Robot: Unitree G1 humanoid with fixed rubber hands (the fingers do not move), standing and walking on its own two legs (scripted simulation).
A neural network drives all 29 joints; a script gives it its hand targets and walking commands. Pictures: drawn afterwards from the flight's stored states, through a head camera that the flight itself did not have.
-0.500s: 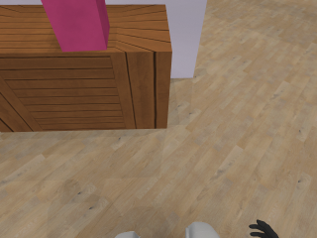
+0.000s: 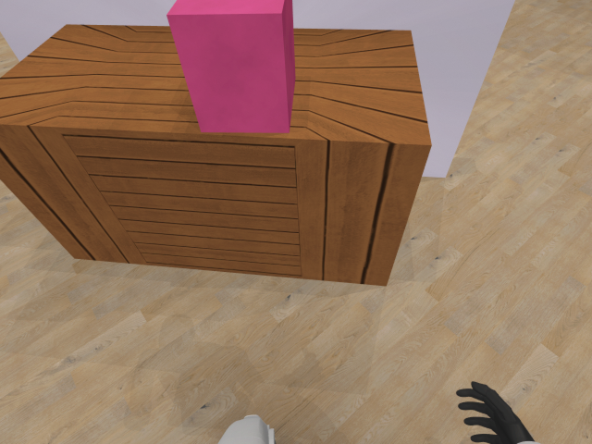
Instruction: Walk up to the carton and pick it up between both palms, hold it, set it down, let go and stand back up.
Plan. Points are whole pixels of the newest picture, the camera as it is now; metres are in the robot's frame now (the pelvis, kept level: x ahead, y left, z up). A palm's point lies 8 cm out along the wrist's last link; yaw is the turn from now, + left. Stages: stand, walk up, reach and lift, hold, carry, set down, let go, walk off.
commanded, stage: walk up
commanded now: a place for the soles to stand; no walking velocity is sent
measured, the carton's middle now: (244, 53) +0.93 +0.17 +0.06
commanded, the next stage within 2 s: none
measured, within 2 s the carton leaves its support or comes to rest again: neither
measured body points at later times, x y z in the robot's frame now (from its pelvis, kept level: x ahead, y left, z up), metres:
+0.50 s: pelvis +0.19 +0.08 +0.01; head +0.19 +0.06 +0.46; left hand +0.26 +0.36 -0.08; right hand +0.26 -0.18 -0.12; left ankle +0.25 +0.20 -0.66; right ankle +0.18 -0.06 -0.71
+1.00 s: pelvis +0.36 +0.21 +0.00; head +0.38 +0.18 +0.45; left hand +0.50 +0.46 -0.09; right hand +0.37 -0.07 -0.13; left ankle +0.34 +0.29 -0.67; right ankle +0.40 +0.08 -0.71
